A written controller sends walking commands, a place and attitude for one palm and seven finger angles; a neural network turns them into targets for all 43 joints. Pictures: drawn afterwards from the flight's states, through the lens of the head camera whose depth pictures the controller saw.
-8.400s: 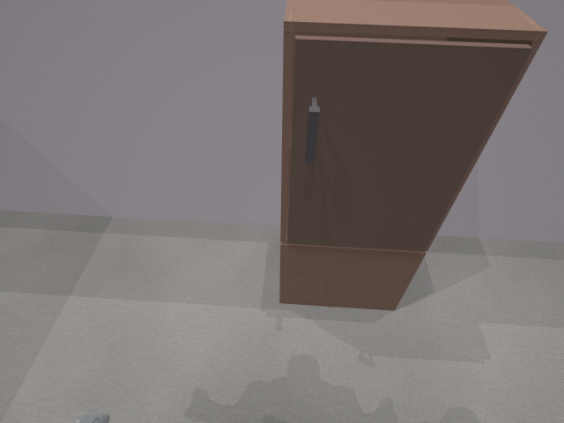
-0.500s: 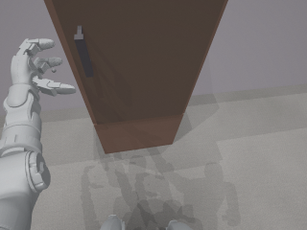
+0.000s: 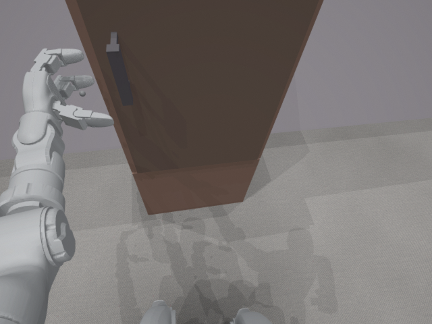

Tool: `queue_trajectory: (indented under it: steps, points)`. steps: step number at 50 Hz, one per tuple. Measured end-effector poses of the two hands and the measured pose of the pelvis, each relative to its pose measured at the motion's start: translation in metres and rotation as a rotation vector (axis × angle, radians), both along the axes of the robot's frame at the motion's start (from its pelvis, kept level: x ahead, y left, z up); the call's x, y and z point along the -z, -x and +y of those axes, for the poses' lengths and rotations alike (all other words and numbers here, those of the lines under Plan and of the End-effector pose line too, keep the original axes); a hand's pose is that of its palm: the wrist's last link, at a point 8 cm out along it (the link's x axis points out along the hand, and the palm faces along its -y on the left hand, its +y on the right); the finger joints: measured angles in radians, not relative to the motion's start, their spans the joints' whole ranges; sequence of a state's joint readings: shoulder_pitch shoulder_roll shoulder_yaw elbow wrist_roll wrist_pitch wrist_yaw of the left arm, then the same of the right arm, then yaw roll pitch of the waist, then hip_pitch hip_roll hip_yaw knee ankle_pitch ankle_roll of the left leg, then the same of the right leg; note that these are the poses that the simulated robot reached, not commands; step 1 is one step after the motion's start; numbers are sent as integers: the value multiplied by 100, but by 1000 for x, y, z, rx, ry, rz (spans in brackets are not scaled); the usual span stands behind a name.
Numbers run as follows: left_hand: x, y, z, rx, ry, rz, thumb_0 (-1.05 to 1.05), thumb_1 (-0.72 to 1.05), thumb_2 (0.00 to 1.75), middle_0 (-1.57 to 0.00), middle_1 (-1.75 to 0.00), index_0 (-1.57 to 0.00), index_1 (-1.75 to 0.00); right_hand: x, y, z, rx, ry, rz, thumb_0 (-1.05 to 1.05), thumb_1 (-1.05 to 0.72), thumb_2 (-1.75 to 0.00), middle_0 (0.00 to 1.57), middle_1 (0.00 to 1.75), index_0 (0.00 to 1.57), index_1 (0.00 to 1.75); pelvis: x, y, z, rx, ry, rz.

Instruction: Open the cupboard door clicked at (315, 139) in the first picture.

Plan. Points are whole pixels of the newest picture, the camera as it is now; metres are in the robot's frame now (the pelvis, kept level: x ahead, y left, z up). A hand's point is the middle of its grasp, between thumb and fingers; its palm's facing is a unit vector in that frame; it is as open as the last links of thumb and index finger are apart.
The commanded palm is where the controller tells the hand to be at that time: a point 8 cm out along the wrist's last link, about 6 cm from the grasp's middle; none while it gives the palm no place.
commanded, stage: slide the fingers in behind the handle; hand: left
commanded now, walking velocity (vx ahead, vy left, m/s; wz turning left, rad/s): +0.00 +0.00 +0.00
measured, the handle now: (121, 70) +0.56 +0.15 +0.13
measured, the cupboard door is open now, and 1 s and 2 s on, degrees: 0 0 0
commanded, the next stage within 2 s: close the thumb around the handle in 1.64 s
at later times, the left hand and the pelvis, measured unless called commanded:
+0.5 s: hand (106, 92) +0.50 +0.17 +0.12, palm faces +0.10 -0.99 +0.01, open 13.9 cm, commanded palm +0.47 +0.22 +0.12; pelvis +0.00 -0.01 +0.00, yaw +0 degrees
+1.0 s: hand (125, 92) +0.51 +0.14 +0.12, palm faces +0.09 -1.00 +0.01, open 13.9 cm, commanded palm +0.48 +0.19 +0.12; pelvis +0.00 -0.01 +0.00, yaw +0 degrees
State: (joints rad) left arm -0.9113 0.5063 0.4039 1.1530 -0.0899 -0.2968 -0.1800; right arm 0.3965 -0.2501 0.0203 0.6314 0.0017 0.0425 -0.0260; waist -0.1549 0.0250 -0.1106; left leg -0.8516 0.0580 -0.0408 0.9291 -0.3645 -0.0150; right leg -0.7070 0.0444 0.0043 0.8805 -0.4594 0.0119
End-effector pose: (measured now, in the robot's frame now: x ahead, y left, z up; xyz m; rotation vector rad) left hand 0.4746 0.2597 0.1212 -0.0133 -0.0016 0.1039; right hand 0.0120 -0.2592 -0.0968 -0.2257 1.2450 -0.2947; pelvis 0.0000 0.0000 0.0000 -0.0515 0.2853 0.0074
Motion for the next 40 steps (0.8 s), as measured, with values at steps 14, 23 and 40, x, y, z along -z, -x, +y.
queue_trajectory:
  steps: [14,23,40]
  points:
    - [-1,-2,-27,17,-4,10,-1,-50,30,-30,-120,-30,-120,2,15,-2,17,-17,35,1,-90,-90,20,30,20,30,-2,-1,-3,-2,-5,-5]
    - [-1,-3,-41,6,3,1,-1,-50,30,-30,-120,-30,-120,4,8,-5,17,-28,7,1,-90,-90,20,30,20,30,-2,-1,-7,7,-13,-9]
    - [-1,-2,-57,17,4,-1,-1,-50,30,-30,-120,-30,-120,4,-1,-11,-5,-27,-4,1,-90,-90,20,30,20,30,-1,-1,-11,-6,-13,-9]
